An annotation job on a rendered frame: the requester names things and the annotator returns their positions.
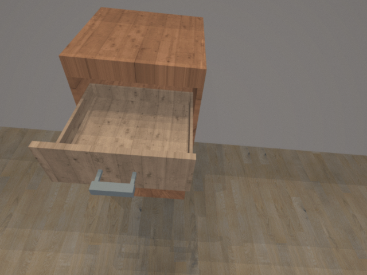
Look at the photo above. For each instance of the handle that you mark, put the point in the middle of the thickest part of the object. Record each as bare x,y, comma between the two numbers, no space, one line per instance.
111,188

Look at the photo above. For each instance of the cabinet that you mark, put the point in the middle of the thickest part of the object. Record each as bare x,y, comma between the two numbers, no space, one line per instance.
139,49

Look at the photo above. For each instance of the drawer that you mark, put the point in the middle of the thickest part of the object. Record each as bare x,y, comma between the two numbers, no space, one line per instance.
121,130

